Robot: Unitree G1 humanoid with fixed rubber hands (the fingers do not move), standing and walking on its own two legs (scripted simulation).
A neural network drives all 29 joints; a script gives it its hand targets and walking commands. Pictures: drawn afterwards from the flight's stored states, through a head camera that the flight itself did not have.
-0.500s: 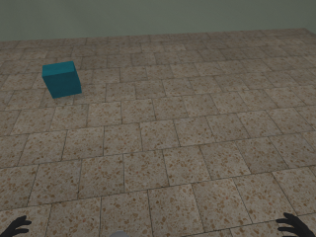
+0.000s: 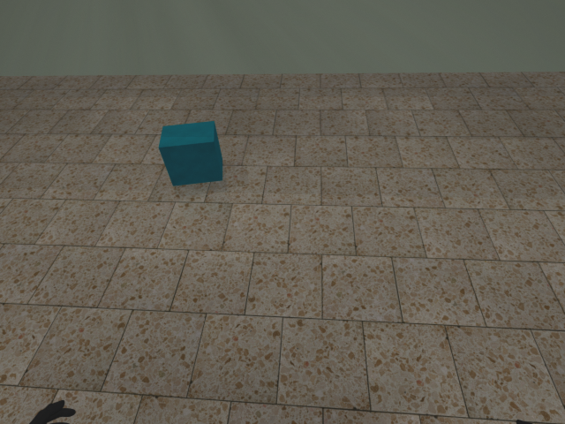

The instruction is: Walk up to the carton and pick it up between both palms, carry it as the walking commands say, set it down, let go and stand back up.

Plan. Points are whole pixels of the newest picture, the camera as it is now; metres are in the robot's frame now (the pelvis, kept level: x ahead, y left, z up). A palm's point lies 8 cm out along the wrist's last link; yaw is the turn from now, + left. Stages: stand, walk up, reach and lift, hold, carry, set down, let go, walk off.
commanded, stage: walk up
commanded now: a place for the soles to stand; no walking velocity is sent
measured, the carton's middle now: (193, 153) +1.52 +0.48 -0.63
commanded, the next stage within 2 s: none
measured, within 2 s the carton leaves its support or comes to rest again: neither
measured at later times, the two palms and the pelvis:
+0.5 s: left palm (19, 392) +0.20 +0.42 -0.08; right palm (384, 223) +0.49 -0.20 -0.05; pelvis +0.24 +0.07 +0.00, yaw +13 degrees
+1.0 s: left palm (50, 247) +0.45 +0.46 -0.03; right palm (361, 174) +0.67 -0.19 -0.08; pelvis +0.47 +0.10 +0.02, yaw +18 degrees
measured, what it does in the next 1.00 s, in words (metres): walks ahead, turning left: left foot, then right foot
